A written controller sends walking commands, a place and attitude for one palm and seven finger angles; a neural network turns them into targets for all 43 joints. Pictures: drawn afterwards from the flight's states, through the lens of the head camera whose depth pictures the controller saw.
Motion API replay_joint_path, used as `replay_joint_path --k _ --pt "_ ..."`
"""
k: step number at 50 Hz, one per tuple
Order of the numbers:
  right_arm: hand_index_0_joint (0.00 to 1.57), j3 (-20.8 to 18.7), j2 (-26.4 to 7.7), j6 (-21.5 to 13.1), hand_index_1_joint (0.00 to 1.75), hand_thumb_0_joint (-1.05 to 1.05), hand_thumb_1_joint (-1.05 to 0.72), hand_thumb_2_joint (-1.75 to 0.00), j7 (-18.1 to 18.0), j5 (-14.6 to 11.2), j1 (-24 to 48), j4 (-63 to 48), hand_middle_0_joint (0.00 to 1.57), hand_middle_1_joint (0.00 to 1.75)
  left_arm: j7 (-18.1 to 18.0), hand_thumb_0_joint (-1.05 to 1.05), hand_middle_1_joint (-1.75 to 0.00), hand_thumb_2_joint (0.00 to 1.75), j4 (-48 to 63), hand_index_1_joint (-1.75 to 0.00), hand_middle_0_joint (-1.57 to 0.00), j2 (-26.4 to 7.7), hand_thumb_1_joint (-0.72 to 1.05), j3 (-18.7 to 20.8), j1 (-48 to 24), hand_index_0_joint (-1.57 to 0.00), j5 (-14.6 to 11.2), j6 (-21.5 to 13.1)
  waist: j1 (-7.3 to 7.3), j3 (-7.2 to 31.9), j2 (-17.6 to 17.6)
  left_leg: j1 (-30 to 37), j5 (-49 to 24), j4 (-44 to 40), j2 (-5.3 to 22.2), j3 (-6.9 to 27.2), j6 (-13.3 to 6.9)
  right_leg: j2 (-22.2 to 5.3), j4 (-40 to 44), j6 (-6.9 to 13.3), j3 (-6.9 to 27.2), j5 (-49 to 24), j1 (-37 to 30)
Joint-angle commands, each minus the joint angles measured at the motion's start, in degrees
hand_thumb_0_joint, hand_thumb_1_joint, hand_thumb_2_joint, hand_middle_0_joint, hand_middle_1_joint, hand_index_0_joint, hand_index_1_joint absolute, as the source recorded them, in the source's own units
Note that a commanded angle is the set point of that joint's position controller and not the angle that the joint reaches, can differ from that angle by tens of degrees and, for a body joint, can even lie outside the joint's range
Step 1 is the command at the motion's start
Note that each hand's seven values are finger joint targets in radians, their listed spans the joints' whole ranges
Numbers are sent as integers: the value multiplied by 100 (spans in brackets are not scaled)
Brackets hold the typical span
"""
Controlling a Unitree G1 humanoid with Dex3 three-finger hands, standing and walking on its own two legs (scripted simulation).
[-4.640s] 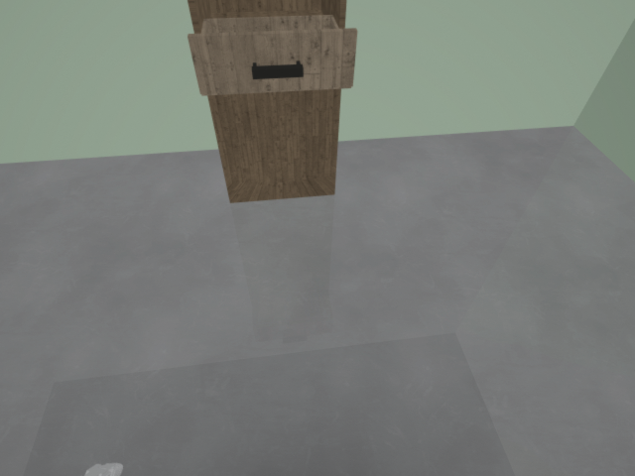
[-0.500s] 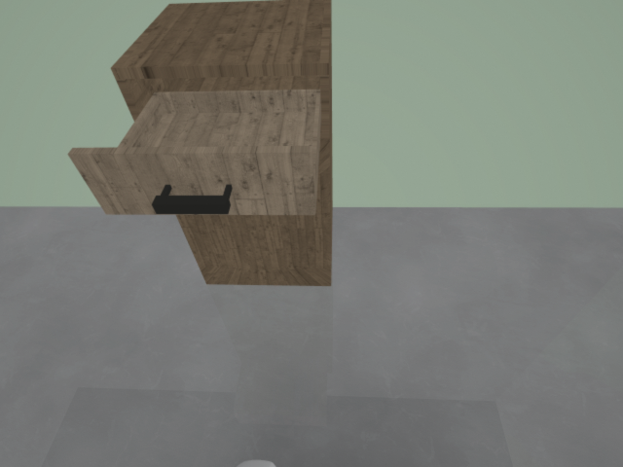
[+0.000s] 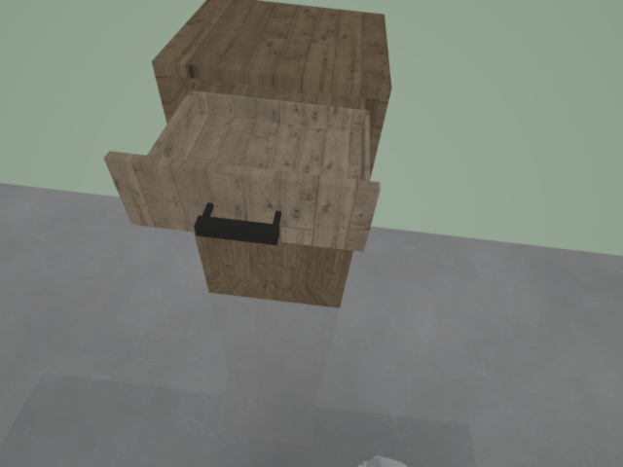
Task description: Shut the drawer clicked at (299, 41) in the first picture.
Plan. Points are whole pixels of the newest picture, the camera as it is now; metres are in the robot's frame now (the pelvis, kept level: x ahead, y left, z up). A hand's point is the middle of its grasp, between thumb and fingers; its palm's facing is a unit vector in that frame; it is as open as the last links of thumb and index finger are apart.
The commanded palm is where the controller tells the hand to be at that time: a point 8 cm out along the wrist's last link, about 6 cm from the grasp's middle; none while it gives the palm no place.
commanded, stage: take the last steps up to it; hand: left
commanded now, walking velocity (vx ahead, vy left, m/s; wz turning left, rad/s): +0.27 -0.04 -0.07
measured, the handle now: (240, 221) +0.49 +0.17 +0.00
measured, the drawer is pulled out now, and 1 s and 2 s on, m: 0.29 0.29 0.29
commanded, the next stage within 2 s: come to a stop and stand still in 0.28 s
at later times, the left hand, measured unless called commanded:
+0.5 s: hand (237, 407) +0.24 +0.13 -0.17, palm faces +0.01 -0.97 -0.25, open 7.2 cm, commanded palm none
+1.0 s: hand (208, 455) +0.17 +0.16 -0.18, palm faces +0.03 -0.97 -0.22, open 7.4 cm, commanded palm none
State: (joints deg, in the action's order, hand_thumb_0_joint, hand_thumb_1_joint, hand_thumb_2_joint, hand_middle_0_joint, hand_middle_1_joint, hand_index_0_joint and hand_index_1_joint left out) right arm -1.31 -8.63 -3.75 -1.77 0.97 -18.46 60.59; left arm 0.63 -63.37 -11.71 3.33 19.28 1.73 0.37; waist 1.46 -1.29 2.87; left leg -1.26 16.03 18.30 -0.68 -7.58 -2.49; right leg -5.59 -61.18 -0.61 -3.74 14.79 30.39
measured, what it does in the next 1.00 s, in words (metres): walks ahead: right foot, then left foot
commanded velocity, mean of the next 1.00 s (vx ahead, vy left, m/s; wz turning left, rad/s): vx -0.01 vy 0.01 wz -0.01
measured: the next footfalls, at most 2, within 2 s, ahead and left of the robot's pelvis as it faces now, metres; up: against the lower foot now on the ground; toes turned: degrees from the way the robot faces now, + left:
right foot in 0.28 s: +0.25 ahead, -0.12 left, +0.00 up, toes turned -7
left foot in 0.78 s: +0.20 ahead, +0.09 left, +0.00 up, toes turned +0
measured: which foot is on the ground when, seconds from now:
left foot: down 0.00-0.28, up 0.30-0.76, down 0.78-1.00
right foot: up 0.00-0.26, down 0.28-0.80, up 0.82-1.00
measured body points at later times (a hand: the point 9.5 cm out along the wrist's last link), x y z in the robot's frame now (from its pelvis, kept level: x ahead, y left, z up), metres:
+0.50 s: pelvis +0.16 -0.05 -0.01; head +0.18 -0.07 +0.44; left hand +0.24 +0.18 -0.15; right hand +0.15 -0.27 -0.18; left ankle +0.16 +0.10 -0.69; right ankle +0.21 -0.11 -0.74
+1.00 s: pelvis +0.16 -0.02 -0.01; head +0.18 -0.02 +0.44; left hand +0.17 +0.21 -0.16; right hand +0.23 -0.25 -0.16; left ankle +0.18 +0.09 -0.74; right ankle +0.12 -0.14 -0.73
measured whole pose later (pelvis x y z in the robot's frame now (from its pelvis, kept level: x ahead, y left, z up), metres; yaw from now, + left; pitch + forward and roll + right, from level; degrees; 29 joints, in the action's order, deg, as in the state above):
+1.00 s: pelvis +0.16 -0.02 -0.01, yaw -3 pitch +0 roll +1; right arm -1.2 -8.2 0.9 -2.3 1.1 -8.0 59.8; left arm -2.0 -61.5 -10.5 2.0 14.7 1.1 2.1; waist 2.2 -3.1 1.9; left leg -12.8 11.5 24.7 -0.1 -3.8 -0.7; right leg -2.3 -38.4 -0.8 -0.9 23.2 14.6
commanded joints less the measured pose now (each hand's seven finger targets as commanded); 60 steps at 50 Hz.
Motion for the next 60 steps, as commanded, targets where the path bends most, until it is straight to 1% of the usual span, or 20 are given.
replay_joint_path --k 1,8,10,12,13,14,15,18,22,31,36,38,39,40,43,48,51,53,55,60 --pt "20 -85 -628 -133 30 0 -90 -90 -38 -27 -754 130 20 30 25 0 -30 90 474 -30 -20 -73 90 12 -434 -20 -40 -113 -111 -587 -920 283 -3511 -663 1530 727 -586 -57 179 -15 24 -365 1005" --pt "20 -106 -645 -64 30 0 -90 -90 -59 60 -1086 424 20 30 21 0 -30 90 918 -30 -20 -38 90 -21 -1502 -20 -85 -133 -316 -951 -961 176 -3946 -382 1645 619 -575 121 1911 269 -212 -305 283" --pt "20 -134 -783 -32 30 0 -90 -90 -73 49 -979 435 20 30 -1 0 -30 90 849 -30 -20 -97 90 0 -1113 -20 -83 -168 -106 -690 -921 140 -4870 207 1689 525 -531 348 2263 424 -329 -134 -548" --pt "20 -152 -856 -10 30 0 -90 -90 -52 -7 -894 421 20 30 -28 0 -30 90 487 -30 -20 -284 90 77 18 -20 -47 -262 377 -34 -690 -268 -4830 1620 1324 268 -279 627 2940 502 -520 -761 -2241" --pt "20 -147 -708 -18 30 0 -90 -90 0 -62 -939 388 20 30 -82 0 -30 90 314 -30 -20 -674 90 171 683 -20 -19 -332 624 538 -141 -1259 -3567 2957 988 174 -78 -38 3049 805 337 -1620 -3608" --pt "20 -129 -364 -51 30 0 -90 -90 1 -139 -1260 276 20 30 -120 0 -30 90 241 -30 -20 -1158 90 293 1070 -20 -56 -366 542 1116 852 -2537 881 4946 99 -49 197 -1798 3639 1649 2664 -3009 -4516" --pt "20 -136 -433 -5 30 0 -90 -90 -17 -148 -1066 225 20 30 -133 0 -30 90 284 -30 -20 -1266 90 297 950 -20 -153 -357 514 1264 516 -2496 1723 5809 203 606 120 -2095 4193 1991 3000 -2546 -3883" --pt "20 -159 -243 171 30 0 -90 -90 53 -6 -512 77 20 30 -226 0 -30 90 625 -30 -20 -590 90 122 -439 -20 -136 -332 -22 -57 -228 -2657 838 5679 774 932 131 -1530 4756 1580 1961 -773 -1677" --pt "20 -9 112 413 30 0 -90 -90 21 -11 -967 270 20 30 -258 0 -30 90 661 -30 -20 -240 90 -55 -868 -20 -72 -337 -483 103 -43 -1625 534 3810 669 648 422 -891 4705 1096 567 -2545 -789" --pt "20 -187 -344 597 30 0 -90 -90 20 -68 301 -244 20 30 -306 0 -30 90 621 -30 -20 -661 90 104 -422 -20 -28 -52 -51 35 521 -1828 724 2693 290 647 503 -1100 4226 1283 1028 -3222 -1647" --pt "20 -191 -334 545 30 0 -90 -90 12 -71 256 -254 20 30 -317 0 -30 90 618 -30 -20 -726 90 134 -480 -20 -56 16 -191 218 405 -957 -128 1051 247 605 418 -867 3873 958 1028 -2513 -1652" --pt "20 -206 -600 440 30 0 -90 -90 4 -38 221 -229 20 30 -290 0 -30 90 612 -30 -20 -433 90 70 -349 -20 -103 40 -155 329 -470 -326 -1357 262 981 1243 119 -215 3394 445 599 -1036 -1168" --pt "20 -216 -905 423 30 0 -90 -90 -4 1 412 -383 20 30 -286 0 -30 90 677 -30 -20 -244 90 18 -272 -20 -120 52 -41 196 -1309 -784 -2082 -20 1668 1822 -269 185 3114 186 225 -13 -1231" --pt "20 -185 -881 419 30 0 -90 -90 -34 10 706 -423 20 30 -293 0 -30 90 642 -30 -20 -245 90 -6 -367 -20 -114 87 -40 73 -1611 -1284 -2051 -396 1883 2052 -566 365 2466 53 55 788 -1406" --pt "20 -132 -806 383 30 0 -90 -90 -104 13 1040 -451 20 30 -265 0 -30 90 472 -30 -20 -245 90 -11 -183 -20 -79 150 97 83 -1285 -1172 -2461 -287 1683 1704 -767 389 1362 72 439 1206 -1191" --pt "20 -175 -828 353 30 0 -90 -90 -69 -19 802 -262 20 30 -267 0 -30 90 346 -30 -20 -97 90 -113 -160 -20 -77 63 -45 265 -949 -503 -2908 20 1432 1362 -639 292 2478 -67 247 844 -1363" --pt "20 -161 -709 311 30 0 -90 -90 -46 -104 619 -144 20 30 -305 0 -30 90 166 -30 -20 -305 90 -142 62 -20 -72 -60 -80 406 -480 -553 -2380 618 917 1117 -102 18 4132 34 710 -967 -2094" --pt "20 -136 -558 316 30 0 -90 -90 7 -113 596 -101 20 30 -296 0 -30 90 157 -30 -20 -492 90 -141 -121 -20 -77 -97 -205 337 -481 -555 -1813 463 638 885 177 -308 3962 203 856 -1872 -2046" --pt "20 -134 -554 380 30 0 -90 -90 3 -76 648 -24 20 30 -295 0 -30 90 99 -30 -20 -421 90 -153 -212 -20 -97 -134 -205 233 420 -483 -1230 516 608 768 274 -284 4137 236 929 -1594 -1820" --pt "20 -44 -516 439 30 0 -90 -90 41 -40 443 211 20 30 -277 0 -30 90 80 -30 -20 -384 90 -179 -312 -20 -115 -73 -218 -601 75 -682 -488 213 565 795 293 -121 4722 239 1005 617 -1168"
